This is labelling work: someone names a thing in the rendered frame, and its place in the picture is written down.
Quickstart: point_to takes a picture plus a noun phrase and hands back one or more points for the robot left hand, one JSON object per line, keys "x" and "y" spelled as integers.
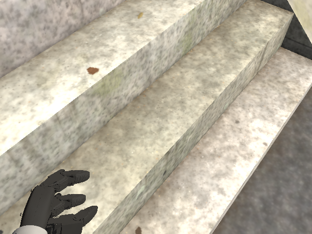
{"x": 43, "y": 206}

